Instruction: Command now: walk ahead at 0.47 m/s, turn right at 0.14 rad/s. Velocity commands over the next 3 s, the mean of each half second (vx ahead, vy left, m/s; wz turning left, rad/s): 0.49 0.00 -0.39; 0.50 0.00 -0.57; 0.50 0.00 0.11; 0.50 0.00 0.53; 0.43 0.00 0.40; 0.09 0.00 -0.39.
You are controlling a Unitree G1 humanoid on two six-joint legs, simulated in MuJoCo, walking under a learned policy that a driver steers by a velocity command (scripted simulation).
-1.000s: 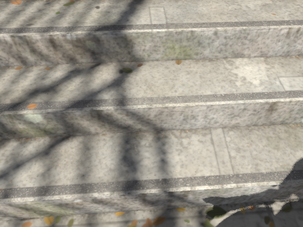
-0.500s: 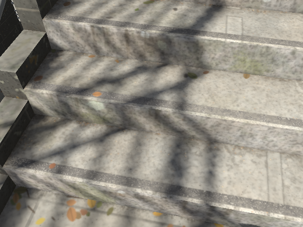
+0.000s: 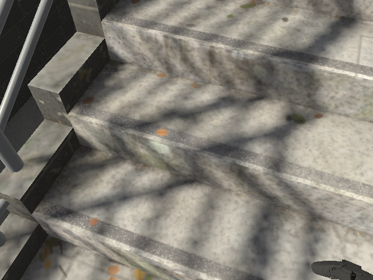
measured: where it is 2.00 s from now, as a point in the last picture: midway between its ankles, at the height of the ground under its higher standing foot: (354, 45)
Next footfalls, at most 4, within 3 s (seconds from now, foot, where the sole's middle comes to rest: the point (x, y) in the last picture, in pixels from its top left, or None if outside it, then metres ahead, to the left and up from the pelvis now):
0.64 right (274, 255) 0.49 -0.18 -0.59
1.16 left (287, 140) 0.80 -0.22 -0.43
1.64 right None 1.02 -0.55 -0.26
2.16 left None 1.40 -0.36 -0.09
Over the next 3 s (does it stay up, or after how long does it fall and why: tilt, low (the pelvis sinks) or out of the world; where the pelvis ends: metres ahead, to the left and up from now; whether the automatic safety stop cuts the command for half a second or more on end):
stays up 1.57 -0.43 0.82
